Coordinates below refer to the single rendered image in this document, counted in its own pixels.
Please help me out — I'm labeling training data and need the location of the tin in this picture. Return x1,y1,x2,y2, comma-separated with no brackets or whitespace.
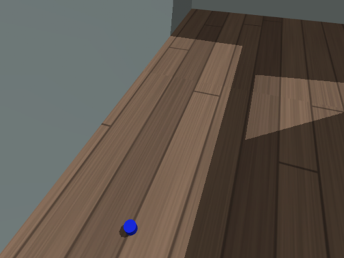
124,219,138,235

